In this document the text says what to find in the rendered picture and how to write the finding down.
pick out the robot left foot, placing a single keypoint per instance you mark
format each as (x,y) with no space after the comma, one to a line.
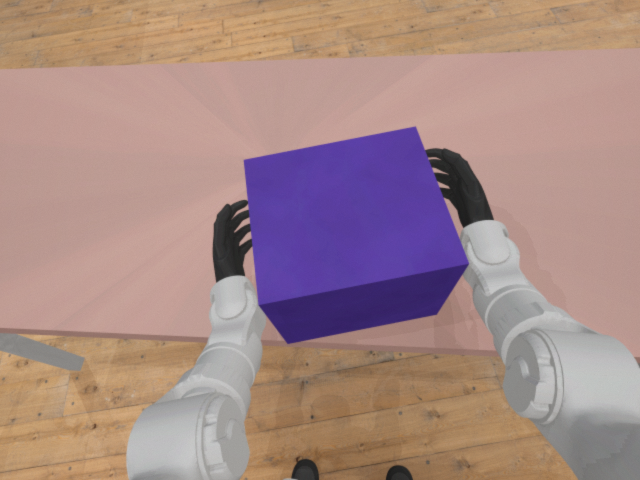
(305,469)

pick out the table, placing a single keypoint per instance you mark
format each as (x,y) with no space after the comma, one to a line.
(111,179)

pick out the left robot forearm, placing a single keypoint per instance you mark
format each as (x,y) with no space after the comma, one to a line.
(232,356)

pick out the robot right hand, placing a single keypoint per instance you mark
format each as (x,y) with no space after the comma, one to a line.
(466,192)

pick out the carton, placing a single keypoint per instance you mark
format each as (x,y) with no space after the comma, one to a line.
(350,235)

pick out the robot right upper arm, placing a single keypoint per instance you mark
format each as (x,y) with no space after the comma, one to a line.
(582,392)

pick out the robot left upper arm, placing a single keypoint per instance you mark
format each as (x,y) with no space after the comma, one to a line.
(200,437)

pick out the right robot forearm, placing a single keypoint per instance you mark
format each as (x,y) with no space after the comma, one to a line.
(506,301)

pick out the robot left hand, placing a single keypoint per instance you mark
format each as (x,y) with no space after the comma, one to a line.
(228,256)

